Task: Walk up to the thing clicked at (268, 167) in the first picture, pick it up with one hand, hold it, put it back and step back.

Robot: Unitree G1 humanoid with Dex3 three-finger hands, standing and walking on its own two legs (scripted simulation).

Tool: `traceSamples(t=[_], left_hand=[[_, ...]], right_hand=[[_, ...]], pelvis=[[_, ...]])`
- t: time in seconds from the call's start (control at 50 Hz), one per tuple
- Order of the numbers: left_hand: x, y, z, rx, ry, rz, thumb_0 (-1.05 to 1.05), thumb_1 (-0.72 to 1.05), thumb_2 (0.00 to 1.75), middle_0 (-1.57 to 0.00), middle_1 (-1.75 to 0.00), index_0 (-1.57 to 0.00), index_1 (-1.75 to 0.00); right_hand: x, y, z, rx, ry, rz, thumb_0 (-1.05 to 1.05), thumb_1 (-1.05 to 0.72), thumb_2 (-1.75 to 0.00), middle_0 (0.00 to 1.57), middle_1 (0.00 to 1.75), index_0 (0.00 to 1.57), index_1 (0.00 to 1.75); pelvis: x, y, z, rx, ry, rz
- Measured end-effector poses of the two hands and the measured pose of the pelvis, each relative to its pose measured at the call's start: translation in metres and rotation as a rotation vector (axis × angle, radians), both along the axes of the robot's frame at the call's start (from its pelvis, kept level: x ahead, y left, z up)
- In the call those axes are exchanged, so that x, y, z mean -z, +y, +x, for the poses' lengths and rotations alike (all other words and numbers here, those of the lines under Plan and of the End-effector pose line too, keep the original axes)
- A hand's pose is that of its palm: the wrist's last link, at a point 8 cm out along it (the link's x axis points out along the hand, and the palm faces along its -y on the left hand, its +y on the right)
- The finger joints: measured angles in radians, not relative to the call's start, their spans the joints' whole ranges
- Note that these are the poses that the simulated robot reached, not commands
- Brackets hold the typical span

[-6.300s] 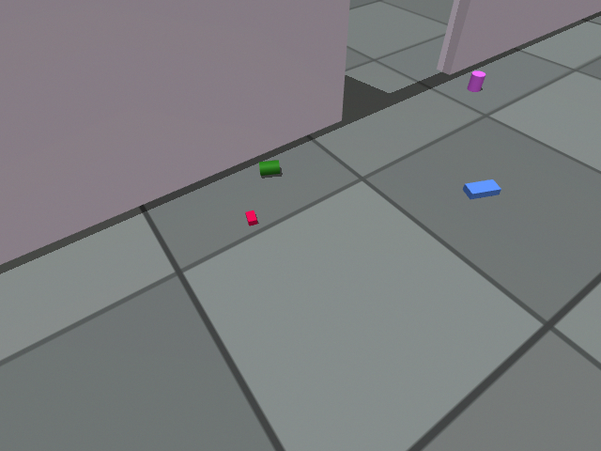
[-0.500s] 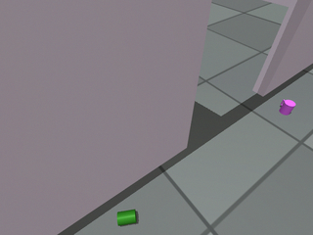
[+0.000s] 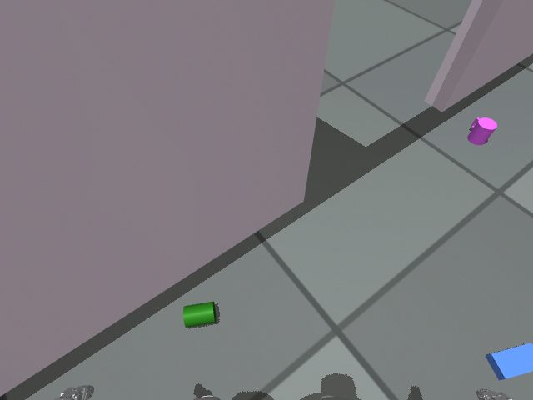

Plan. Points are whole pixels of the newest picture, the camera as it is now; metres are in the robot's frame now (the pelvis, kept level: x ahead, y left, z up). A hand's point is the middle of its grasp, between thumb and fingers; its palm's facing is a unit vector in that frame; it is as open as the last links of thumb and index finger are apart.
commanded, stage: walk up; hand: left
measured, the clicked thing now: (200, 314) +0.44 +0.27 -0.72
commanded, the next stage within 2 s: stand in 1.90 s
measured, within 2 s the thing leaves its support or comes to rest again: neither
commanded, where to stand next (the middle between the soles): +0.09 +0.03 m, yaw +1 degrees
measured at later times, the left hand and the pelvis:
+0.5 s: hand out of the picture +0.01 +0.36 -0.12, palm faces +0.04 -0.82 -0.57, open 7.3 cm; pelvis +0.00 +0.04 -0.01, yaw +5 degrees
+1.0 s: hand out of the picture +0.07 +0.27 -0.17, palm faces -0.01 -0.91 -0.40, open 7.3 cm; pelvis -0.01 +0.00 -0.03, yaw +3 degrees
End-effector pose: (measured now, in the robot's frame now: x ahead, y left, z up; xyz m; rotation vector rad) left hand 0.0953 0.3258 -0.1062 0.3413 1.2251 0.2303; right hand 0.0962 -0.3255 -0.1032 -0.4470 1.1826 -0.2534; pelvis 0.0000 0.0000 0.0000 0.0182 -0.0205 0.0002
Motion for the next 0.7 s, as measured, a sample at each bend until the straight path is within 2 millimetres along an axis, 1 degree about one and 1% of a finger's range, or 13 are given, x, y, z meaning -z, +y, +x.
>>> traceSamples(t=[0.06,0.1,0.14,0.18,0.24,0.34,0.4,0.44,0.5,0.54,0.62,0.66,0.7], left_hand=[[0.000,-0.021,-0.020,0.016,-0.011,0.019,0.00,0.91,0.90,-0.20,-0.30,-0.20,-0.30],[-0.007,-0.031,-0.039,0.015,-0.003,0.031,0.00,0.91,0.90,-0.20,-0.30,-0.20,-0.30],[-0.017,-0.034,-0.058,-0.003,0.017,0.052,0.00,0.91,0.89,-0.21,-0.30,-0.21,-0.30],[-0.028,-0.030,-0.074,-0.025,0.035,0.085,0.00,0.90,0.89,-0.21,-0.30,-0.21,-0.31],[-0.042,-0.016,-0.090,-0.059,0.040,0.147,0.00,0.90,0.89,-0.21,-0.30,-0.21,-0.31],[-0.058,0.017,-0.104,-0.081,0.035,0.238,0.01,0.90,0.89,-0.21,-0.30,-0.21,-0.31],[-0.060,0.038,-0.106,-0.077,0.028,0.261,0.01,0.90,0.89,-0.21,-0.30,-0.21,-0.31],[-0.055,0.051,-0.104,-0.069,0.018,0.257,0.01,0.90,0.89,-0.21,-0.30,-0.21,-0.31],[-0.036,0.072,-0.095,-0.060,-0.002,0.222,0.01,0.90,0.89,-0.21,-0.30,-0.21,-0.31],[-0.019,0.079,-0.088,-0.059,-0.009,0.189,0.01,0.90,0.90,-0.21,-0.30,-0.21,-0.30],[0.000,0.069,-0.070,-0.049,-0.021,0.087,0.01,0.91,0.90,-0.20,-0.30,-0.20,-0.30],[0.007,0.061,-0.060,-0.033,-0.027,0.041,0.01,0.91,0.90,-0.20,-0.30,-0.20,-0.30],[0.014,0.055,-0.051,-0.018,-0.021,0.006,0.01,0.91,0.89,-0.21,-0.30,-0.21,-0.30]], right_hand=[[0.009,-0.017,-0.002,0.001,-0.010,0.024,0.00,-0.91,-0.89,0.20,0.30,0.21,0.30],[0.009,-0.019,-0.004,-0.003,-0.002,0.051,0.00,-0.91,-0.89,0.20,0.29,0.21,0.30],[0.008,-0.018,-0.006,-0.002,0.004,0.086,0.01,-0.91,-0.89,0.20,0.29,0.21,0.30],[0.008,-0.017,-0.007,-0.005,0.008,0.115,0.01,-0.91,-0.90,0.20,0.29,0.21,0.30],[0.014,-0.012,-0.011,-0.014,0.032,0.141,0.00,-0.91,-0.90,0.20,0.29,0.21,0.30],[0.027,0.005,-0.015,-0.032,0.072,0.165,0.00,-0.91,-0.90,0.20,0.29,0.20,0.30],[0.032,0.022,-0.011,-0.040,0.077,0.174,0.01,-0.91,-0.90,0.20,0.29,0.20,0.30],[0.033,0.036,-0.006,-0.049,0.072,0.176,0.01,-0.91,-0.90,0.20,0.29,0.20,0.30],[0.033,0.057,0.004,-0.068,0.043,0.162,0.01,-0.91,-0.90,0.20,0.29,0.20,0.30],[0.030,0.072,0.008,-0.079,0.009,0.148,0.01,-0.91,-0.90,0.20,0.29,0.21,0.30],[0.012,0.090,0.009,-0.089,-0.038,0.139,0.00,-0.91,-0.89,0.20,0.29,0.21,0.30],[0.002,0.091,0.010,-0.090,-0.061,0.118,0.00,-0.91,-0.89,0.20,0.30,0.21,0.30],[-0.008,0.086,0.009,-0.085,-0.086,0.083,0.00,-0.90,-0.89,0.20,0.30,0.21,0.30]], pelvis=[[0.005,-0.012,-0.004,0.001,-0.034,-0.032],[0.000,-0.016,-0.002,0.006,-0.037,-0.020],[-0.006,-0.016,0.001,0.009,-0.037,-0.015],[-0.011,-0.016,0.003,-0.001,-0.039,-0.017],[-0.012,-0.013,0.004,-0.015,-0.044,-0.024],[-0.007,0.000,0.002,-0.037,-0.041,-0.030],[-0.003,0.013,0.000,-0.055,-0.036,-0.028],[0.001,0.022,-0.002,-0.066,-0.032,-0.026],[0.011,0.040,-0.002,-0.086,-0.027,-0.018],[0.015,0.048,-0.004,-0.070,-0.044,0.026],[0.009,0.057,0.000,-0.077,-0.045,-0.011],[0.006,0.057,0.003,-0.065,-0.039,-0.007],[0.005,0.056,0.005,-0.058,-0.037,-0.005]])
